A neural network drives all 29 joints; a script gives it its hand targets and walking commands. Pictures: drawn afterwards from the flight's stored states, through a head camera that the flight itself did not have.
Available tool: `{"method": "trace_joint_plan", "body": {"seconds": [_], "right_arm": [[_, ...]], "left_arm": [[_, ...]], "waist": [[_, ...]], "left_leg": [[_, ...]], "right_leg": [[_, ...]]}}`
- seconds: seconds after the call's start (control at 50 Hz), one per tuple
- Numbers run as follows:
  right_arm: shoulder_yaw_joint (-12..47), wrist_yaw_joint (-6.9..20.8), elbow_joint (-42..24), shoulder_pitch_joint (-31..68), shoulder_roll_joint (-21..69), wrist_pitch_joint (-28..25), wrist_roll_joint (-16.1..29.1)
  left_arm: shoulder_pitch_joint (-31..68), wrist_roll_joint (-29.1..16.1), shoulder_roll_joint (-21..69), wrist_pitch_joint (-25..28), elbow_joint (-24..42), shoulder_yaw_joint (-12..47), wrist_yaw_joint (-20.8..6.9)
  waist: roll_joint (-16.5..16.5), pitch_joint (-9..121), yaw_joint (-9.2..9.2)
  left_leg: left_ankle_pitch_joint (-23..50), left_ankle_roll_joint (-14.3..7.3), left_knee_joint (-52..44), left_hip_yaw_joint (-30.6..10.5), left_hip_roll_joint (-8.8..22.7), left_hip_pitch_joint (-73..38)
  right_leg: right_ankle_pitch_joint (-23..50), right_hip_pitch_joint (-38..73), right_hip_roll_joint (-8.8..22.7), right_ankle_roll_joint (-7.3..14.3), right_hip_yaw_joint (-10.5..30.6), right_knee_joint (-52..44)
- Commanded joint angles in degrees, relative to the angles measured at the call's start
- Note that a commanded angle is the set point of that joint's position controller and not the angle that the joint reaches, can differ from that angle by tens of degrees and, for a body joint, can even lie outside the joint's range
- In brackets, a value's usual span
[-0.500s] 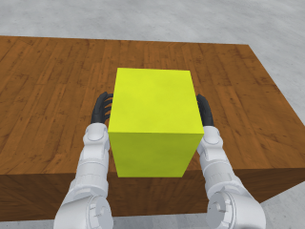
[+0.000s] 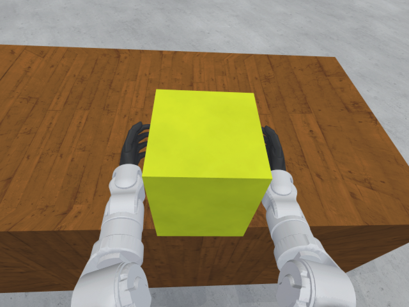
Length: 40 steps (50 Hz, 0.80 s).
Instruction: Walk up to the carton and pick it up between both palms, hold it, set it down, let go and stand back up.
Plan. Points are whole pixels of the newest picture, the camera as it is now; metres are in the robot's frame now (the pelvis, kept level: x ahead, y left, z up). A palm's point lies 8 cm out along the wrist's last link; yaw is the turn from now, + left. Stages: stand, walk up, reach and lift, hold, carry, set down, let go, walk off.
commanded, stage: reach and lift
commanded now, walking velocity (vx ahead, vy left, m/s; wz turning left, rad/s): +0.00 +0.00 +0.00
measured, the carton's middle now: (202, 168) +0.40 +0.03 +0.03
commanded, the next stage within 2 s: none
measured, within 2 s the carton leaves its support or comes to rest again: leaves its support in 0.52 s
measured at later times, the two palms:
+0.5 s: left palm (131, 163) +0.37 +0.17 +0.06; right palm (275, 168) +0.38 -0.12 +0.07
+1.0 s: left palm (126, 167) +0.35 +0.18 +0.07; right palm (278, 167) +0.36 -0.11 +0.09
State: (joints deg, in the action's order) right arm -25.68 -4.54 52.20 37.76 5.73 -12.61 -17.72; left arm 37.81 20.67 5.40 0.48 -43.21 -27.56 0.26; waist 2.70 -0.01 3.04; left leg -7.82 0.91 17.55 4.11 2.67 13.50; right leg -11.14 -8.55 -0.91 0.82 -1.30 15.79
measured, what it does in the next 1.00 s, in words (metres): stands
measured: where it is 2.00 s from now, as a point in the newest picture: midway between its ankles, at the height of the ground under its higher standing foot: outside the picture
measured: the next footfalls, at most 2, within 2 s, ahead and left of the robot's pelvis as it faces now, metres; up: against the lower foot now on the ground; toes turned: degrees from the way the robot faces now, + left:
none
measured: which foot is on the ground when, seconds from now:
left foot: down 0.00-1.00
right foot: down 0.00-1.00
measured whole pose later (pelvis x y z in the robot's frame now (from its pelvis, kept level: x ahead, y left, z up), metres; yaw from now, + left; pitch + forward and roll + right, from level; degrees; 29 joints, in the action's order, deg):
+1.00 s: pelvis -0.03 +0.00 +0.00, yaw +1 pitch +7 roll -1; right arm -25.7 -7.9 64.7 41.8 2.6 -22.7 -17.0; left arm 41.1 16.9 1.6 8.0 -53.6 -22.8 4.3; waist 5.5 6.1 2.3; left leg -3.3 0.9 15.8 4.0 3.3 19.5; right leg -7.6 -14.7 -1.2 1.4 -3.3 15.2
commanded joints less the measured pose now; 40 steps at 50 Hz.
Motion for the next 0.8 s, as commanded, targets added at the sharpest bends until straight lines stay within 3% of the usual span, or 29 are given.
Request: {"method": "trace_joint_plan", "body": {"seconds": [0.0,0.02,0.04,0.26,0.4,0.48,0.52,0.54,0.56,0.68,0.78], "right_arm": [[17.76,7.32,-2.91,31.93,28.78,-3.76,-3.09],[17.8,7.31,-2.92,31.95,28.76,-3.79,-3.01],[16.94,7.03,-3.45,32.1,29.19,-3.89,-3.47],[17.53,7.18,-2.46,33.6,28.9,-5.51,-3.11],[18.91,6.45,-3.38,38.47,28.97,-12.18,-4.57],[18.61,5.89,-1.47,40.63,28.13,-16.52,-6.07],[17.77,5.69,-0.11,41.47,27.54,-18.5,-7.14],[20.09,5.93,0.24,44.28,25.8,-19.0,-6.65],[20.02,5.7,1.75,43.69,26.23,-19.54,-6.56],[15.16,5.07,5.53,45.4,25.66,-20.5,-8.86],[12.68,4.91,8.44,45.07,25.53,-18.52,-9.23]], "left_arm": [[27.32,0.93,26.27,1.32,0.38,17.01,-6.13],[27.3,0.93,26.34,1.28,0.42,17.11,-6.09],[29.45,-0.31,25.95,1.65,0.7,17.71,-6.23],[31.12,-0.53,26.91,3.1,-0.57,18.42,-5.18],[36.39,-1.89,29.06,8.54,0.33,21.56,-3.86],[39.11,-1.31,28.96,12.79,-1.73,21.17,-3.44],[40.53,-0.64,28.76,14.75,-2.72,20.42,-3.32],[38.93,-0.5,29.13,14.85,-2.12,20.11,-3.11],[40.36,-0.75,29.34,15.07,-1.99,20.84,-2.95],[47.18,-0.11,28.22,16.45,-2.99,19.97,-2.56],[48.08,0.38,27.91,14.97,-4.23,19.61,-2.51]], "waist": [[-2.63,27.72,1.3],[-2.7,27.77,1.29],[-1.47,28.87,-0.91],[-2.93,30.15,-0.36],[-3.26,38.42,-0.67],[-2.25,39.44,-0.51],[-1.72,39.31,-0.4],[-2.07,39.83,1.65],[-1.64,39.78,0.35],[-2.74,39.19,-0.21],[-4.3,37.95,-0.58]], "left_leg": [[22.58,0.0,1.58,4.7,-2.21,-9.94],[22.74,0.02,1.63,4.67,-2.2,-10.03],[21.25,-0.29,1.68,4.07,-2.02,-9.07],[24.4,0.38,2.18,3.41,-1.36,-10.77],[30.27,1.39,3.89,3.05,-0.84,-11.69],[28.71,1.35,3.05,3.1,-0.65,-9.87],[26.45,1.22,2.15,3.36,-0.61,-8.95],[27.79,1.34,1.54,2.99,-0.43,-10.77],[27.23,1.48,1.33,3.17,-0.31,-11.37],[16.25,0.88,-0.56,4.6,-1.29,-10.18],[12.49,0.81,-1.19,5.1,-1.68,-11.06]], "right_leg": [[30.89,11.34,0.14,-3.47,-3.32,2.62],[30.83,11.21,0.11,-3.43,-3.36,2.58],[31.33,11.88,0.61,-3.99,-2.59,2.65],[30.72,10.02,0.24,-3.0,-3.33,2.46],[38.07,10.59,0.17,-2.44,-3.86,3.5],[39.11,11.75,0.63,-2.35,-3.72,3.54],[37.27,11.85,0.78,-2.27,-3.77,3.25],[37.18,11.09,0.05,-1.94,-4.42,3.23],[34.63,9.69,-0.14,-1.85,-4.45,2.42],[21.6,5.37,0.14,-1.11,-4.46,0.45],[15.48,2.77,0.35,-0.71,-4.43,-0.75]]}}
